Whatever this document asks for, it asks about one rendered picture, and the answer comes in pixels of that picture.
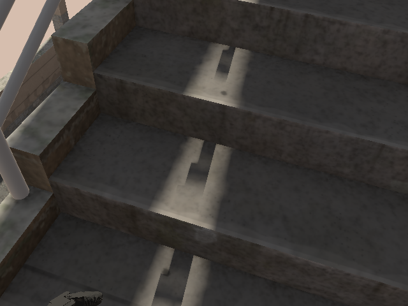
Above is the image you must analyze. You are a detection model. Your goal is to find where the robot left hand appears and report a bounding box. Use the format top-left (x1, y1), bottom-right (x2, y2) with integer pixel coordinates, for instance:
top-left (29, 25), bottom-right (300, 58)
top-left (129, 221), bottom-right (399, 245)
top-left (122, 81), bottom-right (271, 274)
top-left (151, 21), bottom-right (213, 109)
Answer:
top-left (47, 291), bottom-right (103, 306)

